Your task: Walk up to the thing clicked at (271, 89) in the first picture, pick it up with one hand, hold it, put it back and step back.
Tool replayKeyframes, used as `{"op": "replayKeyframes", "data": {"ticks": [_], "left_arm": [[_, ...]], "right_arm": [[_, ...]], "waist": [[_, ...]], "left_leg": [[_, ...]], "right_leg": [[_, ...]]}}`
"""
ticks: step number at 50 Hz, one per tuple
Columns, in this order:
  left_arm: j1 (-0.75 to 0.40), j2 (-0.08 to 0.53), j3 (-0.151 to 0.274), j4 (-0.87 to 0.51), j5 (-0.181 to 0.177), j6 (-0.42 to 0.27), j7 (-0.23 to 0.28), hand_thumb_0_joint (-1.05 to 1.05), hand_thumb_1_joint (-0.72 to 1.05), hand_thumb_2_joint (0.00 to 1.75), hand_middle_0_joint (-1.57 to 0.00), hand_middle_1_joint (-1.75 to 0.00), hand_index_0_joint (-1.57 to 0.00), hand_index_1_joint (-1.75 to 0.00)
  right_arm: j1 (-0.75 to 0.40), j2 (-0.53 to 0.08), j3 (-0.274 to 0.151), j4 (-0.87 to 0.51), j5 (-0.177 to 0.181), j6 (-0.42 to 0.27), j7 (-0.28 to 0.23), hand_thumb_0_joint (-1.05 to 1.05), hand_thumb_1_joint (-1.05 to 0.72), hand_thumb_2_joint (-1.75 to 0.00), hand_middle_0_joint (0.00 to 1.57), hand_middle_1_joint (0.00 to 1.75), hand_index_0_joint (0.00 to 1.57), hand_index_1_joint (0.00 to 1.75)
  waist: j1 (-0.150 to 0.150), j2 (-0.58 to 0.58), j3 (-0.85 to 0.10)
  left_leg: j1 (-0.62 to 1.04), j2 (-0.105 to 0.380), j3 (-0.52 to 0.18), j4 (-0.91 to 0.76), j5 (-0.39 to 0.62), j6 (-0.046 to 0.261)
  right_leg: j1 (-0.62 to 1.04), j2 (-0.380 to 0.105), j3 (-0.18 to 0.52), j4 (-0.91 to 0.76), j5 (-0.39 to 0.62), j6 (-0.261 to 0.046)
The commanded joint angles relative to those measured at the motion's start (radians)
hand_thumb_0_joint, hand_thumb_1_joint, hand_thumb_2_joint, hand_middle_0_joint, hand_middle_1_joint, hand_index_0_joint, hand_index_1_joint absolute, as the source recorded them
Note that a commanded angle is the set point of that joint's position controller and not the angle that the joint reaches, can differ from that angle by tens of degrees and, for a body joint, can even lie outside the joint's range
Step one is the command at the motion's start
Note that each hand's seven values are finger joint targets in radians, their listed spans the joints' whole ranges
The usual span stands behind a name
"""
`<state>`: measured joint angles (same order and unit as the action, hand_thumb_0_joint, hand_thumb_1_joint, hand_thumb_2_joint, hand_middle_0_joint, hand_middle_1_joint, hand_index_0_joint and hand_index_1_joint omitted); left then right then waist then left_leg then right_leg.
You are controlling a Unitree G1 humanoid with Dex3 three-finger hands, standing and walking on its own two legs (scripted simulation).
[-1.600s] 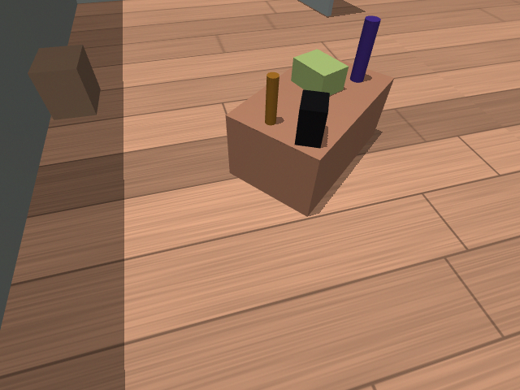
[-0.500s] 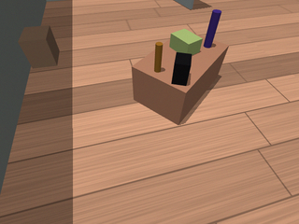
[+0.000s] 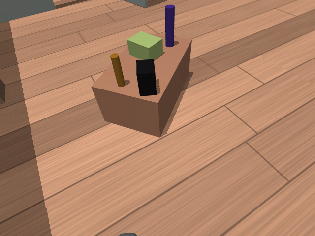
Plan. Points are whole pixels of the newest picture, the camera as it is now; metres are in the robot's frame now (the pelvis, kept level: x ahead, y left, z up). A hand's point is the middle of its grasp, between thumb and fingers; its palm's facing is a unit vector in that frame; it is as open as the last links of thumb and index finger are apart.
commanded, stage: walk up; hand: left
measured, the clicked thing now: (118, 71) +1.08 +0.29 -0.27
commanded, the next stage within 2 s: none
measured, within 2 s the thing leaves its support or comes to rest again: neither
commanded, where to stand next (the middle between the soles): +0.64 +0.23 m, yaw -22 degrees
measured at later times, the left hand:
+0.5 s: hand (48, 173) +0.33 +0.39 -0.14, palm faces -0.22 -0.87 -0.44, open 7.4 cm
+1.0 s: hand (43, 132) +0.49 +0.47 -0.12, palm faces -0.24 -0.82 -0.53, open 7.4 cm
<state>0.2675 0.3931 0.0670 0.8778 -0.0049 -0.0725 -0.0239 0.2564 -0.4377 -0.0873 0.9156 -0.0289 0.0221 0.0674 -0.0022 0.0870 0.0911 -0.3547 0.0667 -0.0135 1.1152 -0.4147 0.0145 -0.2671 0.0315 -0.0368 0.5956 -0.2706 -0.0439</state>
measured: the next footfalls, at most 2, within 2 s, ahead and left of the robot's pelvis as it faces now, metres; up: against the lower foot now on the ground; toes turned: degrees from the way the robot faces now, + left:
left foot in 0.30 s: +0.32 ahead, +0.21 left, +0.00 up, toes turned -2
right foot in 0.70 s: +0.39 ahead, +0.00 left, +0.00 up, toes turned -17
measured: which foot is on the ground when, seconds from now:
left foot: up 0.00-0.28, down 0.30-0.70, up 0.72-1.00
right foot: down 0.00-0.34, up 0.36-0.68, down 0.70-1.00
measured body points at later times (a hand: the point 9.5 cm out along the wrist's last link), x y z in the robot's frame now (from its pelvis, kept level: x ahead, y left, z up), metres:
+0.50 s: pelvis +0.21 +0.11 +0.00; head +0.24 +0.12 +0.45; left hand +0.34 +0.44 -0.11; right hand +0.23 -0.21 -0.10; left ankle +0.28 +0.22 -0.73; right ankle +0.19 -0.02 -0.66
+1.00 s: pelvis +0.39 +0.18 -0.01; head +0.40 +0.15 +0.44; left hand +0.50 +0.51 -0.09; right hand +0.41 -0.16 -0.13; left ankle +0.51 +0.33 -0.69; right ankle +0.35 +0.02 -0.73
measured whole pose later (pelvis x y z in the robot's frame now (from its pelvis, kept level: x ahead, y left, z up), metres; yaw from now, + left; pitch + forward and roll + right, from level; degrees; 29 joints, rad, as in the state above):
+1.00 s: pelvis +0.39 +0.18 -0.01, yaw -15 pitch -2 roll -1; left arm 0.39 0.43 0.05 0.83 0.02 -0.11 0.03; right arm 0.23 -0.46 -0.10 0.75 -0.05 0.05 0.10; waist 0.03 0.10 0.08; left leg -0.56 0.14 -0.03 0.95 -0.36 0.00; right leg -0.31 -0.06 0.00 0.70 -0.36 0.01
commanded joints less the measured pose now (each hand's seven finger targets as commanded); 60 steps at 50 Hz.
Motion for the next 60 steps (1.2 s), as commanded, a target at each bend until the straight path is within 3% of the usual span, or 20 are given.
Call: {"op": "replayKeyframes", "data": {"ticks": [1,6,12,15,16,17,23,27,32,34,35,36,38,42,50,53,54,55,56,60], "left_arm": [[0.053,0.284,0.071,-0.074,-0.007,-0.042,0.029,0.0,0.9,0.9,-0.2,-0.3,-0.2,-0.3],[0.059,0.318,0.089,-0.107,0.007,-0.057,0.033,0.0,0.9,0.9,-0.2,-0.3,-0.2,-0.3],[0.083,0.341,0.083,-0.11,0.012,-0.059,0.048,0.0,0.9,0.9,-0.2,-0.3,-0.2,-0.3],[0.06,0.278,0.053,-0.131,0.022,-0.051,0.058,0.0,0.9,0.9,-0.2,-0.3,-0.2,-0.3],[0.121,0.182,0.024,-0.132,0.006,-0.051,0.059,0.0,0.9,0.9,-0.2,-0.3,-0.2,-0.3],[0.142,0.2,0.024,-0.128,-0.017,-0.048,0.073,0.0,0.9,0.9,-0.2,-0.3,-0.2,-0.3],[0.159,0.249,0.037,-0.026,-0.016,-0.033,0.041,0.0,0.9,0.9,-0.2,-0.3,-0.2,-0.3],[0.063,0.227,0.038,-0.07,-0.003,-0.03,0.037,0.0,0.9,0.9,-0.2,-0.3,-0.2,-0.3],[0.131,0.223,0.056,-0.044,0.006,-0.04,0.045,0.0,0.9,0.9,-0.2,-0.3,-0.2,-0.3],[0.282,0.309,0.096,-0.022,0.013,-0.05,0.067,0.0,0.9,0.9,-0.2,-0.3,-0.2,-0.3],[0.301,0.384,0.107,-0.048,0.019,-0.058,0.081,0.0,0.9,0.9,-0.2,-0.3,-0.2,-0.3],[0.242,0.39,0.097,-0.078,0.009,-0.051,0.087,0.0,0.9,0.9,-0.2,-0.3,-0.2,-0.3],[0.175,0.371,0.095,-0.094,-0.002,-0.047,0.092,0.0,0.9,0.9,-0.2,-0.3,-0.2,-0.3],[0.137,0.334,0.079,-0.108,0.004,-0.055,0.086,0.0,0.9,0.9,-0.2,-0.3,-0.2,-0.3],[0.107,0.406,0.095,-0.116,0.03,-0.06,0.089,0.0,0.9,0.9,-0.2,-0.3,-0.2,-0.3],[0.037,0.35,0.074,-0.116,0.038,-0.041,0.091,0.0,0.9,0.9,-0.2,-0.3,-0.2,-0.3],[0.103,0.251,0.04,-0.105,0.033,-0.035,0.09,0.0,0.9,0.9,-0.2,-0.3,-0.2,-0.3],[0.089,0.19,0.017,-0.129,0.012,-0.035,0.099,0.0,0.9,0.9,-0.2,-0.3,-0.2,-0.3],[0.062,0.279,0.032,-0.106,0.014,-0.031,0.111,0.0,0.9,0.9,-0.2,-0.3,-0.2,-0.3],[0.17,0.309,0.051,0.007,-0.008,-0.037,0.075,0.0,0.9,0.9,-0.2,-0.3,-0.2,-0.3]], "right_arm": [[0.018,-0.177,-0.05,-0.114,-0.007,-0.032,0.007,0.0,-0.9,-0.9,0.2,0.3,0.2,0.3],[-0.052,-0.18,-0.069,-0.181,-0.02,-0.033,0.033,0.0,-0.9,-0.9,0.2,0.3,0.2,0.3],[-0.111,-0.166,-0.075,-0.231,-0.021,-0.055,0.046,0.0,-0.9,-0.9,0.2,0.3,0.2,0.3],[0.15,-0.239,-0.117,-0.171,-0.026,-0.065,0.036,0.0,-0.9,-0.9,0.2,0.3,0.2,0.3],[0.259,-0.307,-0.138,-0.161,-0.039,-0.075,0.02,0.0,-0.9,-0.9,0.2,0.3,0.2,0.3],[0.197,-0.354,-0.142,-0.185,-0.005,-0.076,0.014,0.0,-0.9,-0.9,0.2,0.3,0.2,0.3],[0.017,-0.216,-0.077,-0.229,0.004,-0.077,0.004,0.0,-0.9,-0.9,0.2,0.3,0.2,0.3],[0.066,-0.225,-0.072,-0.24,-0.017,-0.07,0.007,0.0,-0.9,-0.9,0.2,0.3,0.2,0.3],[-0.013,-0.203,-0.055,-0.278,-0.011,-0.042,0.014,0.0,-0.9,-0.9,0.2,0.3,0.2,0.3],[-0.006,-0.127,-0.024,-0.297,-0.007,-0.043,0.013,0.0,-0.9,-0.9,0.2,0.3,0.2,0.3],[0.056,-0.08,-0.007,-0.301,-0.008,-0.036,0.01,0.0,-0.9,-0.9,0.2,0.3,0.2,0.3],[0.04,-0.187,-0.035,-0.295,-0.016,-0.018,0.002,0.0,-0.9,-0.9,0.2,0.3,0.2,0.3],[0.018,-0.223,-0.05,-0.273,-0.011,-0.015,-0.008,0.0,-0.9,-0.9,0.2,0.3,0.2,0.3],[0.077,-0.199,-0.058,-0.225,-0.018,-0.009,0.004,0.0,-0.9,-0.9,0.2,0.3,0.2,0.3],[-0.031,-0.189,-0.084,-0.263,-0.016,-0.007,0.039,0.0,-0.9,-0.9,0.2,0.3,0.2,0.3],[0.171,-0.216,-0.111,-0.19,-0.019,-0.018,0.031,0.0,-0.9,-0.9,0.2,0.3,0.2,0.3],[0.267,-0.278,-0.133,-0.165,-0.032,-0.026,0.019,0.0,-0.9,-0.9,0.2,0.3,0.2,0.3],[0.227,-0.358,-0.14,-0.204,-0.025,-0.036,0.01,0.0,-0.9,-0.9,0.2,0.3,0.2,0.3],[0.139,-0.403,-0.145,-0.218,0.002,-0.035,0.008,0.0,-0.9,-0.9,0.2,0.3,0.2,0.3],[0.014,-0.264,-0.085,-0.234,0.011,-0.053,-0.01,0.0,-0.9,-0.9,0.2,0.3,0.2,0.3]], "waist": [[-0.007,-0.155,0.016],[0.008,-0.186,0.03],[-0.001,-0.213,-0.01],[-0.155,-0.043,-0.126],[-0.193,0.212,-0.185],[-0.137,0.292,-0.184],[-0.031,0.091,-0.05],[-0.07,0.111,-0.045],[0.01,-0.003,-0.056],[0.11,-0.188,-0.132],[0.089,-0.367,-0.138],[0.07,-0.192,-0.116],[0.047,-0.137,-0.057],[0.002,-0.178,-0.064],[0.002,-0.251,-0.055],[-0.134,-0.114,-0.122],[-0.177,0.155,-0.15],[-0.154,0.353,-0.084],[-0.116,0.219,-0.062],[-0.013,0.114,0.013]], "left_leg": [[-0.232,0.07,-0.078,-0.032,0.136,-0.02],[-0.217,0.101,-0.065,-0.247,0.19,-0.04],[-0.066,0.047,0.034,-0.412,0.191,-0.005],[0.341,-0.02,0.044,-0.521,0.14,0.043],[0.472,0.166,-0.248,-0.676,-0.051,0.1],[0.446,0.362,-0.629,-0.864,-0.123,0.187],[0.111,0.185,-0.117,-0.81,0.072,0.188],[0.155,0.237,-0.1,-0.805,0.183,0.261],[-0.03,0.169,0.018,-0.662,0.069,0.181],[-0.216,0.063,0.111,-0.321,0.088,0.084],[-0.365,-0.048,0.099,-0.043,-0.149,0.02],[-0.4,-0.026,-0.044,0.047,-0.167,0.001],[-0.419,0.047,-0.107,0.094,-0.107,-0.009],[-0.28,0.064,-0.063,-0.002,0.008,-0.024],[-0.111,0.062,0.039,-0.25,0.042,-0.01],[0.262,-0.018,0.107,-0.414,0.015,0.011],[0.359,0.037,-0.053,-0.591,-0.158,0.04],[0.318,0.293,-0.543,-0.836,-0.297,0.108],[0.176,0.373,-0.68,-0.911,-0.382,0.217],[0.064,0.209,-0.257,-0.784,-0.165,0.18]], "right_leg": [[0.075,-0.243,0.376,-0.362,-0.08,-0.133],[0.002,-0.239,0.321,-0.332,-0.146,-0.163],[-0.005,-0.225,0.261,-0.183,0.187,-0.131],[-0.162,-0.147,0.172,0.235,0.296,-0.058],[-0.324,-0.021,0.096,0.575,0.107,-0.008],[-0.471,0.053,0.068,0.691,-0.276,-0.01],[-0.266,-0.106,0.057,0.461,-0.086,0.009],[-0.252,-0.104,-0.01,0.244,-0.102,0.026],[0.065,-0.034,-0.076,0.027,0.089,0.005],[0.347,-0.128,0.145,-0.124,-0.062,-0.043],[0.388,-0.399,0.601,-0.274,-0.119,-0.112],[0.318,-0.477,0.762,-0.296,-0.172,-0.231],[0.234,-0.44,0.627,-0.262,-0.078,-0.269],[0.074,-0.316,0.334,-0.174,0.166,-0.198],[-0.122,-0.273,0.241,-0.123,-0.037,-0.177],[-0.334,-0.213,0.125,0.155,-0.059,-0.105],[-0.419,-0.098,0.033,0.5,-0.049,-0.052],[-0.639,0.048,0.03,0.67,-0.305,-0.003],[-0.575,-0.04,0.123,0.755,-0.296,-0.024],[-0.428,-0.125,0.081,0.584,-0.089,0.0]]}}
